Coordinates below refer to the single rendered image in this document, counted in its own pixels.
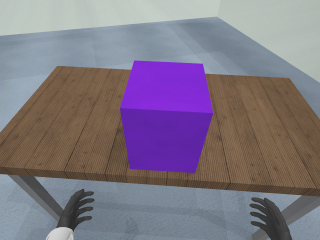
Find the carton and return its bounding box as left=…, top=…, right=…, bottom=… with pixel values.
left=120, top=60, right=213, bottom=173

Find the right robot hand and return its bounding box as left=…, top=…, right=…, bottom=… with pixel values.
left=249, top=197, right=292, bottom=240

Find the robot left forearm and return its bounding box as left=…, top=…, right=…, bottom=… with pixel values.
left=46, top=227, right=74, bottom=240

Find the table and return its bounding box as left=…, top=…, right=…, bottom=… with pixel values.
left=0, top=66, right=320, bottom=240

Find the left robot hand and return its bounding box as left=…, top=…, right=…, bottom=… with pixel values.
left=56, top=189, right=95, bottom=232

